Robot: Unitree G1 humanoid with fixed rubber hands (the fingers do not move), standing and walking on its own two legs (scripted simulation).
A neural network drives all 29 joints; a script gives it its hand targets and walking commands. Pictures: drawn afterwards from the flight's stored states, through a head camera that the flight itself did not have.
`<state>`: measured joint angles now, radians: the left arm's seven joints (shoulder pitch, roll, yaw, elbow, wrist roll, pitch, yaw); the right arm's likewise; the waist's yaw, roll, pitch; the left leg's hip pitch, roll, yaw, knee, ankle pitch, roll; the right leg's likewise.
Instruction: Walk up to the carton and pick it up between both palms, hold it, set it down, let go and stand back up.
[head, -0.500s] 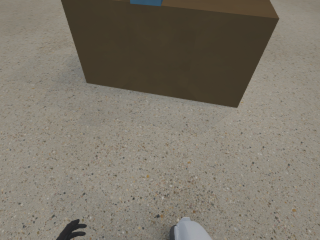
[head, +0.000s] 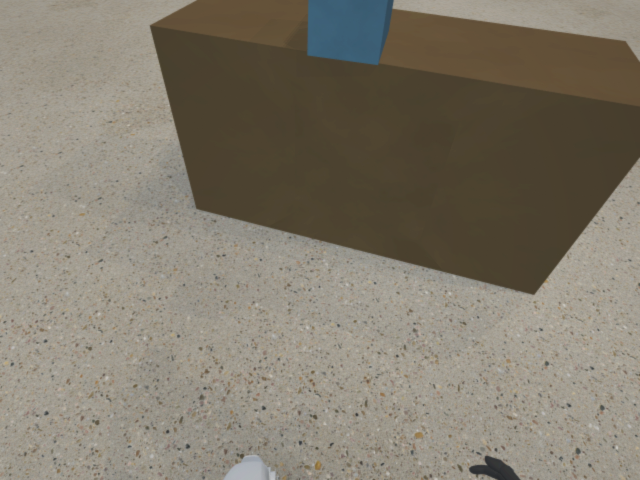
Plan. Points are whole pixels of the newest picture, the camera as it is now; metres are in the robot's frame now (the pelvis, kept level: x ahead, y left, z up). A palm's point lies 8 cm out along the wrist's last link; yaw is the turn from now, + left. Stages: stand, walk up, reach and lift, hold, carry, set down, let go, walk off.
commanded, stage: walk up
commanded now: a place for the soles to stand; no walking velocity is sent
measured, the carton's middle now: (354, 8) +1.31 -0.03 +0.13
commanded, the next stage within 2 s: none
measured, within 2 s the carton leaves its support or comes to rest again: neither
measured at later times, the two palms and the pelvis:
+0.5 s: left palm (215, 310) +0.41 +0.21 -0.10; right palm out of the picture +0.17 -0.23 -0.11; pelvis +0.26 +0.00 +0.01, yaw -4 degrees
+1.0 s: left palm (216, 298) +0.46 +0.22 -0.14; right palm (458, 237) +0.62 -0.26 -0.10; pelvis +0.50 -0.03 -0.01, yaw +2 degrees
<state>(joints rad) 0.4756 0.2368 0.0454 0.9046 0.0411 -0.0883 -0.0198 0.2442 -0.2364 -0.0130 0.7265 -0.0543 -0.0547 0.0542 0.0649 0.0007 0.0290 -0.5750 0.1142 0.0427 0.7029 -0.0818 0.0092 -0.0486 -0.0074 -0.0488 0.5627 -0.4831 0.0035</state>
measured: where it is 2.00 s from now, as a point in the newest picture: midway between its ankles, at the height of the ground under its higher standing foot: (356, 303)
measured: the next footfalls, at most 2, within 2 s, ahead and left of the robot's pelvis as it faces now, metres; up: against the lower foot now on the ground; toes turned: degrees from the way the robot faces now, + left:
left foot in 0.04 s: +0.21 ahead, +0.14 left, +0.00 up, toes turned +6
right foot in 0.56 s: +0.46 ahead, -0.14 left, +0.00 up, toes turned -11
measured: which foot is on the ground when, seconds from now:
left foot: up 0.00-0.02, down 0.04-0.58, up 0.60-0.98, down 1.00-1.00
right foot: down 0.00-0.06, up 0.08-0.54, down 0.56-1.00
